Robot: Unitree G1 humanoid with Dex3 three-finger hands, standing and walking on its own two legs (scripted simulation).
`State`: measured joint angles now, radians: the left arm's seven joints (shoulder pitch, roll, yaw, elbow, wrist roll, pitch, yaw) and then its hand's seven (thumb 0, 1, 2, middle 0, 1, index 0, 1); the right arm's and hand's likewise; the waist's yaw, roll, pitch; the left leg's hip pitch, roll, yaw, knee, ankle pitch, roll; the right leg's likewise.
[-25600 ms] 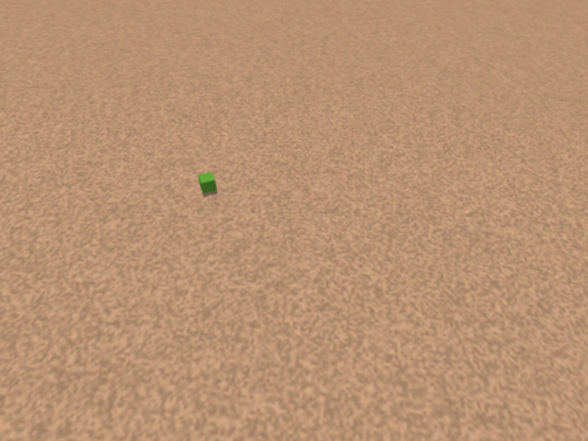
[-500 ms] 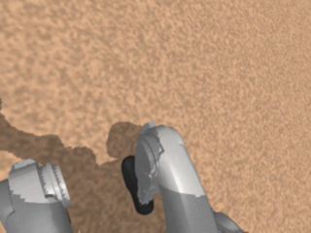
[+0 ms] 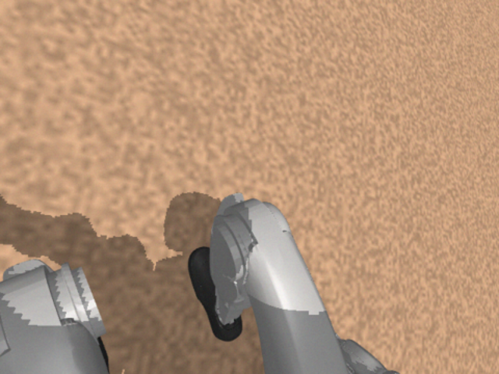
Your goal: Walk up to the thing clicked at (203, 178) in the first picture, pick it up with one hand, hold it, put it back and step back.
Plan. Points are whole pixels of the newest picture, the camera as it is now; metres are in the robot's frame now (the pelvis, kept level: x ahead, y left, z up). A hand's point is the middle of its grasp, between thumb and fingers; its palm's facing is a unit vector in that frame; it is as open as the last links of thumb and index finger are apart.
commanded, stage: close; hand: left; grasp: from above
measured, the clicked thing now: out of the picture +0.46 +0.32 -0.27
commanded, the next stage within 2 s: settle in 1.04 s
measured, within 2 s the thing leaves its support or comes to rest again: leaves its support in 1.42 s
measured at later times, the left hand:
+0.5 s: hand out of the picture +0.45 +0.31 -0.25, palm faces -0.46 -0.15 -0.88, open 11.4 cm
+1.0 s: hand out of the picture +0.45 +0.31 -0.25, palm faces -0.46 -0.14 -0.88, open 11.0 cm
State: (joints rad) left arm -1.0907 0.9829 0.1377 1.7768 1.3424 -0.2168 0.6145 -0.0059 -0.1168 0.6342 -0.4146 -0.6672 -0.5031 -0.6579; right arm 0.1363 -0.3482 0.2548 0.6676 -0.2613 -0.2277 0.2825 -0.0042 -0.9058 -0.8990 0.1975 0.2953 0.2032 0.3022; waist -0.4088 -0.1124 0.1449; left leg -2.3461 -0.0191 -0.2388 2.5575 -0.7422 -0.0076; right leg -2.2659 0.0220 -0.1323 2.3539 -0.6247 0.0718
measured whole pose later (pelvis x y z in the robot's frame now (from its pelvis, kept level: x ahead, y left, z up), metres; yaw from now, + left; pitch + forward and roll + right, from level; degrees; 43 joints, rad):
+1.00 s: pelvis +0.00 +0.00 +0.01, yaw +0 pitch +29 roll -15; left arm -1.11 1.01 0.10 1.79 1.32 -0.22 0.63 0.00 -0.22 0.75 -0.55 -0.68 -0.63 -0.68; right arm 0.13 -0.35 0.29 0.63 -0.26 -0.22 0.26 0.00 -0.91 -0.90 0.20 0.29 0.20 0.30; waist -0.42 -0.13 0.17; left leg -2.33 -0.02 -0.25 2.54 -0.73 -0.01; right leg -2.25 0.02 -0.14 2.32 -0.61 0.07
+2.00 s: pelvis +0.00 -0.01 +0.03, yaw +5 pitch +34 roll -9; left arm -1.02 0.77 0.04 1.43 1.24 -0.18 0.31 0.00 -0.22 0.91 -0.57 -0.79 -0.64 -0.74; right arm 0.15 -0.31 0.11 0.66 -0.14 -0.07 0.20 0.00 -0.92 -0.90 0.20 0.29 0.20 0.30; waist -0.28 0.01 -0.04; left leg -2.32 -0.03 -0.15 2.40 -0.69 -0.01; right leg -2.26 -0.02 -0.07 2.27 -0.62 0.05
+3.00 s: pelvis +0.00 +0.00 +0.22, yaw +10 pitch +29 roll -5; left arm -0.51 0.56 -0.07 0.74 1.01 -0.05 0.04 0.00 -0.19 0.87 -0.52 -0.85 -0.60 -0.79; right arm 0.14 -0.25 -0.02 0.64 0.01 0.06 0.02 0.00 -0.91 -0.90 0.20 0.30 0.20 0.30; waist -0.10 0.05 -0.18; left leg -1.68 0.00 -0.07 1.79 -0.63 0.01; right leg -1.66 -0.02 -0.02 1.71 -0.57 0.05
